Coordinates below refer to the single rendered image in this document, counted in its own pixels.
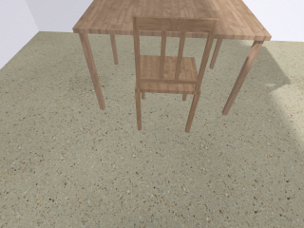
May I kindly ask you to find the table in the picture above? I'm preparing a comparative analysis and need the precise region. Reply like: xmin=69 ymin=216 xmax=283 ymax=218
xmin=72 ymin=0 xmax=272 ymax=116

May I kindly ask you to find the chair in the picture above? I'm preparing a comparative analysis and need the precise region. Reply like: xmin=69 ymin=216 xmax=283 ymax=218
xmin=132 ymin=15 xmax=219 ymax=133

